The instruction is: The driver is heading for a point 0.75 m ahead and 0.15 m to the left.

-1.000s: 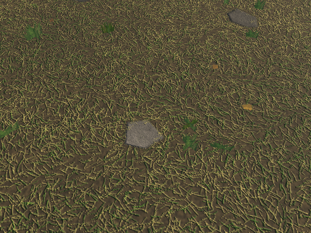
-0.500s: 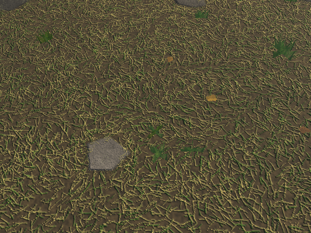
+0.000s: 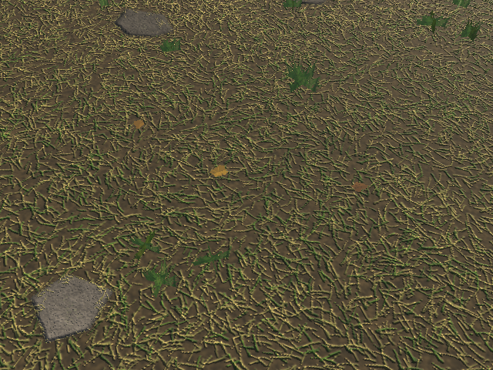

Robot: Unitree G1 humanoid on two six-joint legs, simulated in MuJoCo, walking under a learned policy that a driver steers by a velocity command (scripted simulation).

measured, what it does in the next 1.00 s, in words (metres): steps on the spot, turning left: right foot, then left foot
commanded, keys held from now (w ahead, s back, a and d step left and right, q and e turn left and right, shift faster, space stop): no key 0.16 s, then q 0.80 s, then no key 0.04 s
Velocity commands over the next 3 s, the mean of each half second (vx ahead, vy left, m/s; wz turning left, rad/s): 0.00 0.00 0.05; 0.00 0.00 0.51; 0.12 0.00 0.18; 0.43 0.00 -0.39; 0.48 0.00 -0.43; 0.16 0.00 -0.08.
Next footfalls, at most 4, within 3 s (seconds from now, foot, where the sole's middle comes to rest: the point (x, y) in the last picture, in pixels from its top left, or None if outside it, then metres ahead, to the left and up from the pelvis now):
0.08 right None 0.03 -0.13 -0.78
0.52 left None -0.01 0.09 -0.78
1.02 right None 0.08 -0.12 -0.78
1.36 left None -0.06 0.10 -0.78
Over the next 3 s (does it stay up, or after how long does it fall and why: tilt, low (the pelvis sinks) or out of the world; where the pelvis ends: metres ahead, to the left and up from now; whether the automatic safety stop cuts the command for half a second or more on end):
stays up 0.68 0.08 -0.01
